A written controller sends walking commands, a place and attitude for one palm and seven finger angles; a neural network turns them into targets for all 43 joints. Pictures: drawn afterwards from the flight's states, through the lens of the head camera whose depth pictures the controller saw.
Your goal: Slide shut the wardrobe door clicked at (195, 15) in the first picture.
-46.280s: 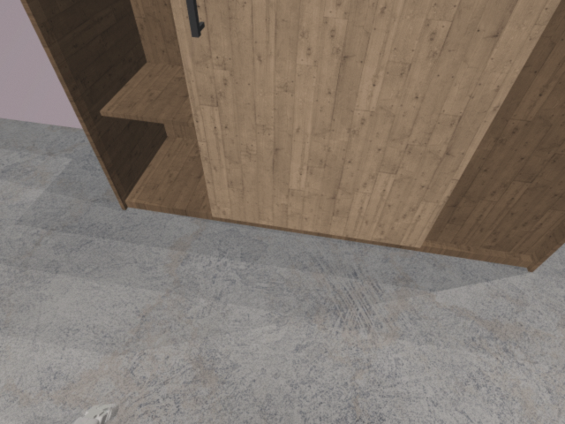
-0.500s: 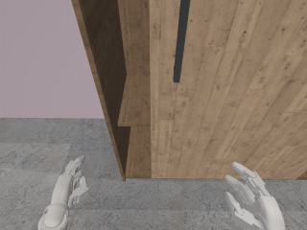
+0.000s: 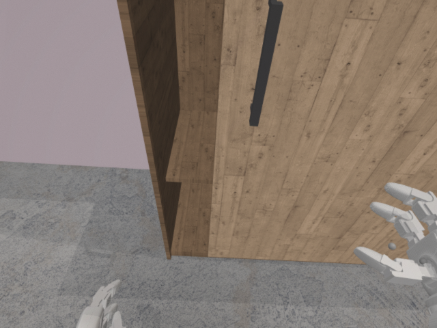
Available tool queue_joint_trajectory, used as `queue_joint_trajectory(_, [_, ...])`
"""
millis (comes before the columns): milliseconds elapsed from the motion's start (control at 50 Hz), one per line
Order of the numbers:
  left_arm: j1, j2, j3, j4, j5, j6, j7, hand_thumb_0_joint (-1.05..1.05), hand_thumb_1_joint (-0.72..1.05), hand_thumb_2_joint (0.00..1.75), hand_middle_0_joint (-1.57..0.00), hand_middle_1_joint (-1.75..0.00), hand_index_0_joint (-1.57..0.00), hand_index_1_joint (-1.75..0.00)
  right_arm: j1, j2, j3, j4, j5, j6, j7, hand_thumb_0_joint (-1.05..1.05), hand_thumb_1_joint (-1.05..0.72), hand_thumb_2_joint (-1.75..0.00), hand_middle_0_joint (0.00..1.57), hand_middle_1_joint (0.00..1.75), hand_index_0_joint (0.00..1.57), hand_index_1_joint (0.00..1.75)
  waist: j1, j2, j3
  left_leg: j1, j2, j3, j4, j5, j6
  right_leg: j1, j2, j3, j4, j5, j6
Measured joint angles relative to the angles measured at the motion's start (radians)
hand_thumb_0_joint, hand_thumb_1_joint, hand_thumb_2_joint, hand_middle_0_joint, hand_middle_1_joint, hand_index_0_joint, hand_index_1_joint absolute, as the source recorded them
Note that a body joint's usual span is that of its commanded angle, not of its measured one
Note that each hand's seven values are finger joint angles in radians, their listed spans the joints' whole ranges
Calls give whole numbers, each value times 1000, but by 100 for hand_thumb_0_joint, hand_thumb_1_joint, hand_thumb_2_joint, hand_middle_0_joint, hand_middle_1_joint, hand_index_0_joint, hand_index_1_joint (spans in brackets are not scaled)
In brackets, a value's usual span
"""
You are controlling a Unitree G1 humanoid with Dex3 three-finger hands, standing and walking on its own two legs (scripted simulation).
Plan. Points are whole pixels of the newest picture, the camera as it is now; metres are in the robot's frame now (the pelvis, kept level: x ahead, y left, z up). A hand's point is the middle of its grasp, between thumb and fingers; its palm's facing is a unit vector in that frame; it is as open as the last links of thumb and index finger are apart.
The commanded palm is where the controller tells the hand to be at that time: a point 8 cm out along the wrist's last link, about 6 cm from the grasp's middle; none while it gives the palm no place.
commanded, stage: raise the hand with hooked fingers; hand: right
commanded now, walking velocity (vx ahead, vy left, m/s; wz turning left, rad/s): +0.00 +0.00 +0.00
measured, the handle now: (262, 68) +0.54 -0.04 +0.24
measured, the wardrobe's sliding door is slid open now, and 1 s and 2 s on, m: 0.17 0.17 0.17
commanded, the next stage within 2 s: move the hooked fingers beside the handle in 1.18 s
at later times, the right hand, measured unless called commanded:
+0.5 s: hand out of the picture +0.27 -0.28 +0.22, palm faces +0.07 +0.99 -0.15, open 13.9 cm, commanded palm +0.23 -0.32 +0.23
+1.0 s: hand out of the picture +0.29 -0.26 +0.25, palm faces -0.01 +0.98 -0.17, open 14.0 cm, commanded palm +0.26 -0.32 +0.27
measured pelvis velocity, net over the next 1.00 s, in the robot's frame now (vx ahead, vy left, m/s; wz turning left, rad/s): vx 0.02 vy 0.00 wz -0.01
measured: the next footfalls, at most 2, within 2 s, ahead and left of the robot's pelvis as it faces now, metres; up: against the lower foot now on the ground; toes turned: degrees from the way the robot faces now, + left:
none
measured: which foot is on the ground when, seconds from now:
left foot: down 0.00-1.00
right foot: down 0.00-1.00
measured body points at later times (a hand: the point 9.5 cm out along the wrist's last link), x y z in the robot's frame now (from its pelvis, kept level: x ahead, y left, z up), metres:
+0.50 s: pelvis +0.02 +0.00 +0.02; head +0.00 +0.02 +0.47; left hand +0.24 +0.20 -0.04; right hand +0.26 -0.33 +0.23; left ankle -0.02 +0.10 -0.72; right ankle +0.06 -0.11 -0.72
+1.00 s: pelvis +0.02 +0.00 +0.02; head +0.00 +0.03 +0.47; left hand +0.22 +0.23 -0.05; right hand +0.28 -0.31 +0.26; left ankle -0.02 +0.10 -0.72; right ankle +0.06 -0.11 -0.72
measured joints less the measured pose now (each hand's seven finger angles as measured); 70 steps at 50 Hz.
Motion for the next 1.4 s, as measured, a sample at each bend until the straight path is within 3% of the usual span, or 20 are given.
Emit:
queue_joint_trajectory(80, [-2, 42, 19, 29, -10, -36, 5, 2, 91, 90, -20, -30, -20, -30, -33, -3, 3, -10, -1, -12, 49, 0, 6, -49, 27, 92, 26, 92, -25, -7, 7, 39, 7, 11, -36, 8, -6, 28, 10, 10, -22, 5, -6])
queue_joint_trajectory(180, [-59, 58, 22, 33, -21, -60, 27, 2, 91, 90, -20, -30, -20, -30, -100, -44, 11, 35, -4, 72, 109, 0, 18, -44, 28, 100, 27, 99, -38, -5, 16, 82, 14, 12, -80, 24, -10, 70, 19, 10, -67, 22, -10])
queue_joint_trajectory(280, [-114, 39, 9, 7, -22, -74, 28, 2, 91, 90, -20, -30, -20, -30, -165, -81, -49, 30, 8, 113, 108, -1, 30, -39, 29, 107, 29, 107, -45, 6, 23, 130, 15, 12, -123, 37, -7, 119, 22, 10, -108, 33, -7])
queue_joint_trajectory(360, [-138, 27, -9, -4, -25, -69, 18, 1, 91, 90, -20, -30, -20, -30, -237, -99, -92, 35, 23, 136, 127, -1, 39, -35, 30, 113, 29, 112, -63, 2, 15, 168, 16, 16, -155, 44, -7, 151, 24, 14, -132, 37, -6])
queue_joint_trajectory(460, [-162, 23, -33, -9, -36, -30, 13, 1, 91, 90, -20, -30, -20, -30, -341, -140, -101, 118, 5, 241, 166, -1, 45, -32, 30, 117, 30, 117, -76, -9, 22, 190, 20, 26, -182, 55, -7, 169, 31, 24, -160, 52, -5])
queue_joint_trajectory(540, [-168, 22, -44, -12, -40, -4, 11, 1, 91, 90, -20, -30, -21, -30, -383, -164, -104, 128, -15, 312, 185, -1, 48, -31, 30, 119, 30, 118, -76, -17, 39, 199, 21, 29, -200, 65, -6, 181, 33, 26, -182, 66, -5])
queue_joint_trajectory(640, [-154, 16, -53, 5, -39, 12, 7, 1, 91, 90, -20, -30, -21, -30, -418, -195, -150, 93, 6, 303, 210, -2, 49, -30, 31, 120, 30, 119, -71, -17, 31, 222, 19, 24, -223, 71, -4, 205, 32, 21, -202, 68, -3])
queue_joint_trajectory(740, [-143, 28, -51, 25, -49, 33, 3, 1, 91, 90, -20, -30, -21, -30, -532, -259, -195, 220, 4, 334, 227, -1, 50, -30, 31, 120, 30, 120, -63, -22, 17, 227, 18, 25, -229, 72, -3, 209, 31, 23, -209, 70, -1])
queue_joint_trajectory(800, [-139, 46, -41, 17, -58, 49, -1, 1, 91, 90, -20, -30, -21, -30, -557, -280, -186, 293, -15, 373, 232, -1, 50, -30, 31, 120, 30, 120, -57, -30, 19, 208, 19, 23, -223, 74, -3, 195, 31, 21, -212, 76, -1])
queue_joint_trajectory(860, [-137, 64, -30, 5, -65, 61, -4, 1, 91, 90, -20, -30, -20, -30, -523, -260, -161, 284, -17, 406, 247, -1, 50, -30, 30, 120, 30, 120, -50, -36, 29, 193, 21, 17, -215, 74, -4, 186, 32, 15, -213, 79, -2])
queue_joint_trajectory(900, [-136, 70, -25, 1, -63, 63, -4, 1, 91, 90, -20, -30, -20, -30, -478, -228, -151, 231, -13, 410, 256, -1, 50, -30, 30, 120, 29, 120, -46, -33, 34, 192, 21, 10, -213, 73, -5, 188, 31, 8, -213, 77, -4])
queue_joint_trajectory(960, [-131, 62, -23, 0, -52, 54, -2, 2, 91, 90, -20, -30, -20, -30, -413, -190, -156, 123, 2, 368, 246, -2, 50, -30, 30, 120, 30, 120, -40, -17, 29, 203, 19, 2, -214, 69, -4, 203, 28, 0, -213, 69, -3])
queue_joint_trajectory(1040, [-128, 41, -22, 4, -44, 39, 0, 2, 91, 90, -20, -30, -20, -30, -422, -191, -198, 93, 27, 319, 209, -2, 50, -30, 31, 120, 30, 120, -40, 0, 14, 224, 14, 2, -218, 62, 0, 219, 23, 1, -207, 56, 2])
queue_joint_trajectory(1120, [-138, 42, -24, 6, -51, 47, 3, 1, 91, 90, -20, -30, -20, -30, -501, -233, -220, 209, 1, 361, 181, -2, 50, -30, 31, 120, 30, 120, -47, -8, 13, 222, 12, 11, -217, 62, 1, 211, 23, 10, -200, 56, 5])
queue_joint_trajectory(1180, [-146, 55, -22, -3, -59, 56, 5, 1, 91, 90, -20, -30, -20, -30, -520, -243, -185, 257, -29, 403, 180, -1, 50, -30, 31, 120, 30, 120, -54, -25, 27, 210, 15, 16, -216, 65, -1, 198, 26, 16, -201, 63, 2])
queue_joint_trajectory(1240, [-157, 60, -25, -6, -61, 61, 9, 1, 91, 90, -20, -30, -20, -30, -487, -223, -150, 224, -30, 417, 210, -1, 50, -30, 30, 120, 29, 120, -55, -32, 39, 201, 20, 15, -213, 67, -4, 192, 30, 13, -206, 68, -2])
queue_joint_trajectory(1320, [-160, 42, -34, 1, -51, 55, 8, 1, 91, 90, -20, -30, -20, -30, -426, -192, -152, 125, 4, 364, 238, -2, 50, -30, 31, 120, 30, 120, -51, -20, 31, 208, 20, 6, -216, 64, -4, 203, 29, 5, -209, 62, -3])
queue_joint_trajectory(1400, [-153, 25, -36, 12, -48, 43, 2, 1, 91, 90, -20, -30, -20, -30, -454, -185, -179, 122, 25, 329, 211, -2, 50, -30, 31, 120, 30, 120, -53, -9, 13, 225, 18, 7, -219, 56, -3, 215, 28, 6, -202, 49, 0])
